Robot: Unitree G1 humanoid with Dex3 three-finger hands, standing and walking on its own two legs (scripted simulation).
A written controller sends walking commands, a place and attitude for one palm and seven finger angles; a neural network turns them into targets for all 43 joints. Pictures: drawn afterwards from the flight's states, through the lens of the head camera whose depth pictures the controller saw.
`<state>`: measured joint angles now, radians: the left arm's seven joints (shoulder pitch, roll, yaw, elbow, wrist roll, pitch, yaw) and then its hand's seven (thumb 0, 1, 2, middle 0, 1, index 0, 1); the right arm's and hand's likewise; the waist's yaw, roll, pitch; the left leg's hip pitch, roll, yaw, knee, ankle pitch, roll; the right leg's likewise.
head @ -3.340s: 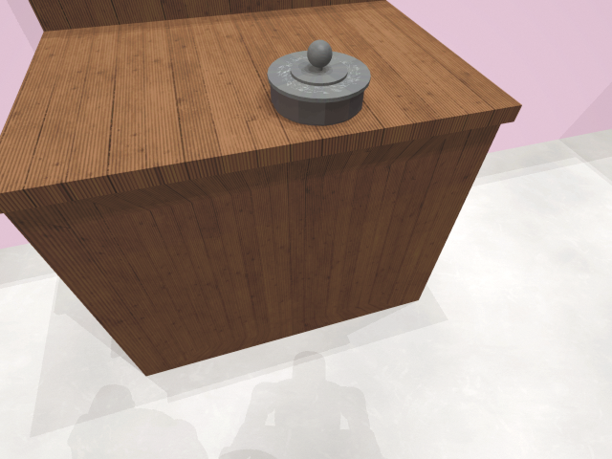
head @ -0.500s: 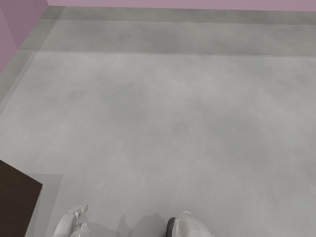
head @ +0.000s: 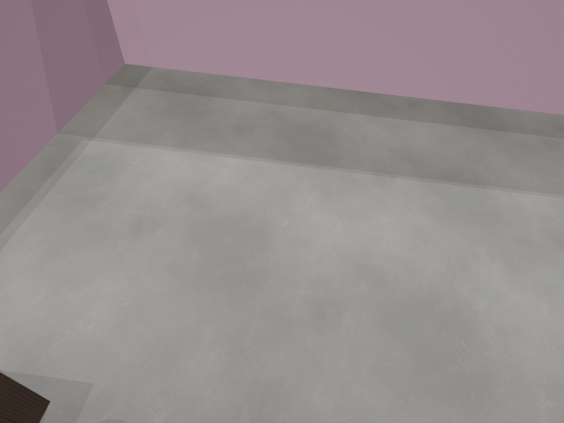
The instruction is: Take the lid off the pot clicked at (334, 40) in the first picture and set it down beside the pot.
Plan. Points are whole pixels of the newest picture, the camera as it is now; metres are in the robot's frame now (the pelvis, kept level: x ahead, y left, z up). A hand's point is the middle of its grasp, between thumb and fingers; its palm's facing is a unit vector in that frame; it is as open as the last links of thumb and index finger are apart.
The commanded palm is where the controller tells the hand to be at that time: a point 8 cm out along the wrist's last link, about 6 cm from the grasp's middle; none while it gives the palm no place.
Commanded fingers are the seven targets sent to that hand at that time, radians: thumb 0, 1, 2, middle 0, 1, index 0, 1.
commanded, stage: turn to face it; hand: left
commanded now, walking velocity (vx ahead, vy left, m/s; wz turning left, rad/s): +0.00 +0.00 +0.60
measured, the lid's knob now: out of the picture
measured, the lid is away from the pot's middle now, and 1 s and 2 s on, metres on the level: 0.00 0.00 0.00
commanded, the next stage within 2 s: none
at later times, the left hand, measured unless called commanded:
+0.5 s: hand out of the picture +0.08 +0.19 -0.15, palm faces +0.30 -0.90 -0.31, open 7.4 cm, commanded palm none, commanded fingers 0.00 0.90 0.90 -0.20 -0.30 -0.20 -0.30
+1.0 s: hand out of the picture -0.09 +0.15 -0.19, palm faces +0.61 -0.75 -0.24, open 7.4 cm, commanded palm none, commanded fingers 0.00 0.90 0.90 -0.20 -0.30 -0.20 -0.30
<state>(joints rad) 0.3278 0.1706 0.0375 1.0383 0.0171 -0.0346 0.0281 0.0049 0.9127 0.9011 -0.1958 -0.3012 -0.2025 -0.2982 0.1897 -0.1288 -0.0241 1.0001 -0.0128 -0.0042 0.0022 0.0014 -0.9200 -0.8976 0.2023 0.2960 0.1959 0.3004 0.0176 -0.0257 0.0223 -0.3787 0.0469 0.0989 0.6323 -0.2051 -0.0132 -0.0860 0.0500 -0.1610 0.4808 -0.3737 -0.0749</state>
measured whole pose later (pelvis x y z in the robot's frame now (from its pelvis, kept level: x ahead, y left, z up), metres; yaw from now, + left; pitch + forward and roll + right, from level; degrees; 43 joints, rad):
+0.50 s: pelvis +0.04 -0.05 +0.00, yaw +15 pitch +0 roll +0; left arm 0.18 0.23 0.07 0.89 0.02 0.02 0.03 0.01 0.91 0.90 -0.19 -0.30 -0.20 -0.30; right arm 0.23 -0.24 -0.10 0.95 -0.01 0.06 0.00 0.01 -0.91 -0.90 0.21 0.30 0.20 0.30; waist -0.03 0.04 0.04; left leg -0.42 -0.04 -0.13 0.68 -0.33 -0.02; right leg -0.29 -0.02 -0.03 0.57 -0.27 0.02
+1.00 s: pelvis +0.02 -0.04 +0.00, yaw +35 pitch +0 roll -1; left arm 0.28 0.28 0.08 0.94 0.02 0.07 0.03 0.01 0.91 0.90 -0.20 -0.30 -0.20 -0.30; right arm 0.09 -0.21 -0.05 0.88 -0.01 0.02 0.02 0.01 -0.91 -0.90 0.20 0.30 0.20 0.30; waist 0.04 -0.08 0.10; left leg -0.30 -0.01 0.06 0.63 -0.33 0.05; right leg -0.41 -0.14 -0.11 1.01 -0.53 0.08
